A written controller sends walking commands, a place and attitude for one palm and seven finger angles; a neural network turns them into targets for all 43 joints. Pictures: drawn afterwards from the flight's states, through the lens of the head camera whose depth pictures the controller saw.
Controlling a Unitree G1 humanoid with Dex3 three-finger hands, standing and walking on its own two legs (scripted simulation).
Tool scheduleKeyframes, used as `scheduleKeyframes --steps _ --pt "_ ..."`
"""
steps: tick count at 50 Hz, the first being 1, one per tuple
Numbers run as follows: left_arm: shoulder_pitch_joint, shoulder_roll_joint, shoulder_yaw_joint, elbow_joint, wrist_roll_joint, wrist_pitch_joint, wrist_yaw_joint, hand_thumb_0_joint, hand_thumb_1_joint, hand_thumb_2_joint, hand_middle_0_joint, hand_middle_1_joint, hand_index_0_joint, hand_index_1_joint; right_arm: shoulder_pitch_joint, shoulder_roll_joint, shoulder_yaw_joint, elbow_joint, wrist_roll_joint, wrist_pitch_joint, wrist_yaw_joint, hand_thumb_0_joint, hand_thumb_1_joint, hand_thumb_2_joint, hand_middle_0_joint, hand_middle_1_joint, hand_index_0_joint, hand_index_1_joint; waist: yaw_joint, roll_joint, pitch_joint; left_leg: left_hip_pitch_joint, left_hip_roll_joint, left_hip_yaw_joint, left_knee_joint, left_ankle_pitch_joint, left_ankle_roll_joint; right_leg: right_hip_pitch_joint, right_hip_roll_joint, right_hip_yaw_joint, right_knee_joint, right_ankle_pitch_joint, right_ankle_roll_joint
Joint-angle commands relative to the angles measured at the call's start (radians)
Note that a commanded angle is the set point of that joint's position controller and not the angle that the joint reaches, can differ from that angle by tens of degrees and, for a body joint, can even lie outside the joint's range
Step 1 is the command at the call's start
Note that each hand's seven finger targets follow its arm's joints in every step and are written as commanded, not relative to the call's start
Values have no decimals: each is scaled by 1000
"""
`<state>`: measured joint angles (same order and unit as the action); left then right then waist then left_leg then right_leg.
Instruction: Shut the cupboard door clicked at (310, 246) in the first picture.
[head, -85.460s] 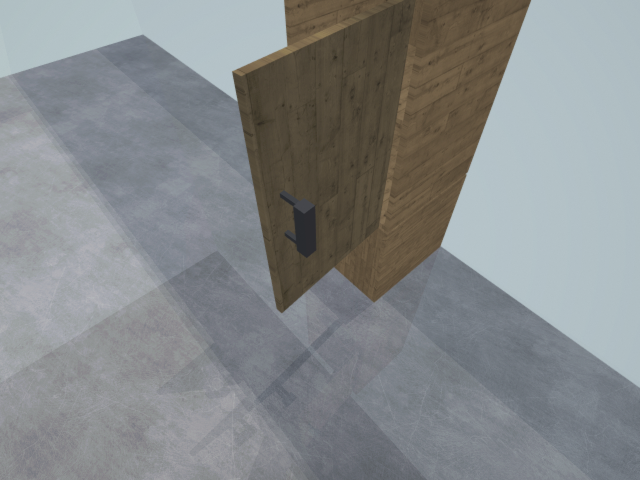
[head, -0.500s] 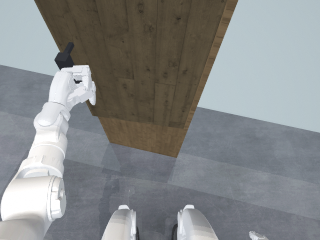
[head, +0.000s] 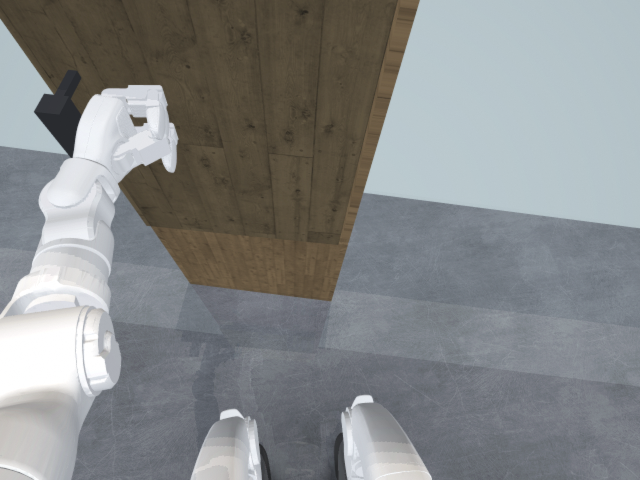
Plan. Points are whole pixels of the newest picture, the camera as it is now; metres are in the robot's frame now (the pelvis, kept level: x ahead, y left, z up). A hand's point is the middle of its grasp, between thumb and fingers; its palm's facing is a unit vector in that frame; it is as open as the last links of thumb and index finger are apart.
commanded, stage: push the door shut along its arc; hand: left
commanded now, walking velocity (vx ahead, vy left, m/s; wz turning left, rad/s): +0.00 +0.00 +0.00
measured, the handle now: (86, 128) +0.54 +0.24 +0.07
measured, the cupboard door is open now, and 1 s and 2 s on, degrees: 2 0 0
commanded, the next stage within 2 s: pull the fist back off the door in 0.44 s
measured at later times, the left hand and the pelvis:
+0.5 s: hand (169, 135) +0.52 +0.13 +0.08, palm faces -0.35 -0.93 -0.05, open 3.0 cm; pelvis -0.02 +0.00 -0.02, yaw +1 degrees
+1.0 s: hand (193, 134) +0.52 +0.11 +0.08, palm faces +0.09 -0.99 -0.06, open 2.9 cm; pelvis -0.04 +0.00 -0.01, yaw +2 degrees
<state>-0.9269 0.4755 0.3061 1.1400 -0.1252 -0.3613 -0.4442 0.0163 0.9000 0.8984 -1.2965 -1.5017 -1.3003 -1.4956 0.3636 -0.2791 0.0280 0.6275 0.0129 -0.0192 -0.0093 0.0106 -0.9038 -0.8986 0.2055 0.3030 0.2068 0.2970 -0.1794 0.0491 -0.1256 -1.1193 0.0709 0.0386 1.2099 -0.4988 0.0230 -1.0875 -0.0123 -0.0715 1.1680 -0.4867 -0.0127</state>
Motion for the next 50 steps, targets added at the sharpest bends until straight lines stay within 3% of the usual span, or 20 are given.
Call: scheduleKeyframes --steps 1,6,9,13,17,23,24,25,27,28,30,31,33,35,38,40,44,46,48,50 --pt "-486 204 0 -187 -11 -45 -9 0 900 900 -1300 -1500 -1300 -1500 138 -177 -67 -62 2 -24 -12 0 -900 -900 200 300 200 300 -33 45 -470 350 -46 -91 -109 292 18 178 50 50 -156 261 -15" --pt "-585 206 -12 -190 -13 -48 -24 0 900 900 -1300 -1500 -1300 -1500 151 -180 -67 -40 -4 -38 -15 0 -900 -900 200 300 200 300 -48 80 -520 395 -44 -106 -89 323 17 144 51 44 -144 261 -19" --pt "-670 177 -55 -165 -5 -34 -29 0 900 900 -1300 -1500 -1300 -1500 154 -183 -64 -20 -5 -45 -20 0 -900 -900 200 300 200 300 -83 86 -493 385 -42 -113 -73 296 20 82 52 41 -145 224 -17" --pt "-758 175 -73 -162 2 -22 -36 0 900 900 -1300 -1500 -1300 -1500 164 -188 -63 -3 -8 -61 -26 0 -900 -900 200 300 200 300 -104 124 -531 413 -39 -124 -55 302 22 32 53 35 -134 207 -22" --pt "-832 116 -119 -158 -5 -1 -41 0 900 900 -1300 -1500 -1300 -1500 168 -190 -60 16 -13 -81 -31 0 -900 -900 200 300 200 300 -135 132 -520 433 -42 -135 -49 277 26 -27 57 20 -134 173 -26" --pt "-908 81 -164 -140 -2 24 -48 0 900 900 -1300 -1500 -1300 -1500 156 -201 -55 43 -13 -117 -43 0 -900 -900 200 300 200 300 -157 171 -528 442 -38 -147 -45 197 23 -108 56 12 -126 113 -29" --pt "-901 75 -169 -107 -1 37 -47 0 900 900 -1300 -1500 -1300 -1500 152 -202 -50 48 -12 -122 -44 0 -900 -900 200 300 200 300 -162 168 -489 425 -36 -150 -52 167 22 -121 56 8 -130 93 -30" --pt "-927 63 -181 -132 -3 39 -48 0 900 900 -1300 -1500 -1300 -1500 151 -205 -50 49 -12 -130 -48 0 -900 -900 200 300 200 300 -169 170 -497 423 -35 -151 -52 147 23 -134 55 8 -125 84 -28" --pt "-946 56 -182 -152 -7 41 -41 0 900 900 -1300 -1500 -1300 -1500 157 -204 -49 52 -15 -146 -49 0 -900 -900 200 300 200 300 -165 204 -513 453 -36 -161 -60 154 22 -153 55 -2 -116 82 -34" --pt "-952 105 15 -126 -63 52 156 0 900 900 -1300 -1500 -1300 -1500 190 -187 -46 29 -33 -147 -45 0 -900 -900 200 300 200 300 -116 204 -516 392 -24 -187 -97 77 3 -137 42 4 -114 72 -20" --pt "-895 -8 -35 -90 -16 64 334 0 900 900 -1300 -1500 -1300 -1500 189 -176 -52 25 -50 -143 -17 0 -900 -900 200 300 200 300 -143 136 -461 352 -24 -206 -131 -25 -1 -149 38 -4 -115 35 -5" --pt "-896 -25 -27 -82 -3 56 404 0 900 900 -1300 -1500 -1300 -1500 191 -174 -56 25 -60 -140 -6 0 -900 -900 200 300 200 300 -145 115 -440 325 -28 -206 -143 -71 -3 -140 35 -3 -122 19 0" --pt "-938 -15 12 -126 29 6 545 0 900 900 -1300 -1500 -1300 -1500 191 -174 -61 26 -82 -138 14 0 -900 -900 200 300 200 300 -134 129 -499 329 -37 -209 -146 -83 -8 -130 31 0 -114 17 3" --pt "-956 -47 -43 -139 114 -50 641 0 900 900 -1300 -1500 -1300 -1500 199 -166 -67 36 -101 -136 40 0 -900 -900 200 300 200 300 -142 162 -523 367 -40 -207 -153 -84 -14 -129 30 1 -117 18 2" --pt "-972 -41 -128 -108 230 -109 653 0 900 900 -1300 -1500 -1300 -1500 212 -178 -74 49 -110 -118 61 0 -900 -900 200 300 200 300 -172 185 -499 403 -36 -215 -164 -95 -15 -156 28 5 -127 12 -7" --pt "-961 -32 -152 -84 247 -120 628 0 900 900 -1300 -1500 -1300 -1500 202 -181 -72 43 -105 -106 62 0 -900 -900 200 300 200 300 -168 190 -479 397 -41 -209 -174 -125 -15 -141 28 11 -139 -5 -13" --pt "-895 -36 -124 -35 173 -106 578 0 900 900 -1300 -1500 -1300 -1500 186 -184 -65 23 -92 -94 52 0 -900 -900 200 300 200 300 -147 153 -457 366 -48 -199 -192 -129 -13 -85 32 12 -155 -9 -15" --pt "-850 -10 -83 -17 138 -101 567 0 900 900 -1300 -1500 -1300 -1500 181 -183 -61 18 -88 -90 48 0 -900 -900 200 300 200 300 -135 91 -439 304 -56 -171 -186 -121 -5 -24 32 22 -173 -16 -10" --pt "-801 -18 -73 -30 123 -120 560 0 900 900 -1300 -1500 -1300 -1500 182 -179 -61 6 -86 -88 49 0 -900 -900 200 300 200 300 -109 89 -457 307 -57 -165 -189 -92 -6 -1 33 22 -170 -8 -11" --pt "-751 -30 -71 -35 118 -134 557 0 900 900 -1300 -1500 -1300 -1500 179 -174 -64 4 -85 -84 53 0 -900 -900 200 300 200 300 -104 49 -443 276 -60 -147 -179 -88 0 29 34 29 -180 -13 -8"
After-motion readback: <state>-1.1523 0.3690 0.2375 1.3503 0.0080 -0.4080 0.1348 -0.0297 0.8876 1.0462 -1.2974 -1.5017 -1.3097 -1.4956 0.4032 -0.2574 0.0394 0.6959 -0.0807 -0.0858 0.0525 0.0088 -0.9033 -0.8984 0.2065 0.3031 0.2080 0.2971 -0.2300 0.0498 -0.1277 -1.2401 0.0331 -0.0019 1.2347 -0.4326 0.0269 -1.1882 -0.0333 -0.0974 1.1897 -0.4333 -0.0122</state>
